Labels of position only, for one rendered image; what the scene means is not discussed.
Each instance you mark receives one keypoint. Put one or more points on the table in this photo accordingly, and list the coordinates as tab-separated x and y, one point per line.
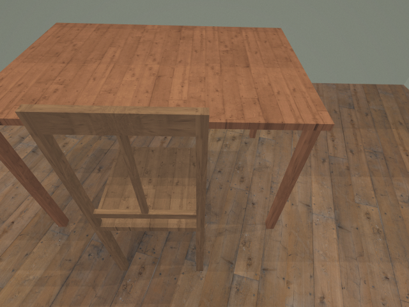
250	78

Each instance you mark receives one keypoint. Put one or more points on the chair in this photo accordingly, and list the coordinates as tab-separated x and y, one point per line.
149	188

